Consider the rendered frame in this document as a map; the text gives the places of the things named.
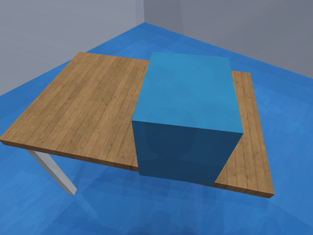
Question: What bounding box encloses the carton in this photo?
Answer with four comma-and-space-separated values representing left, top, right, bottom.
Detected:
132, 51, 243, 185

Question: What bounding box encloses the table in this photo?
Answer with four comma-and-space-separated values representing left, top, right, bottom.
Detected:
0, 52, 275, 199

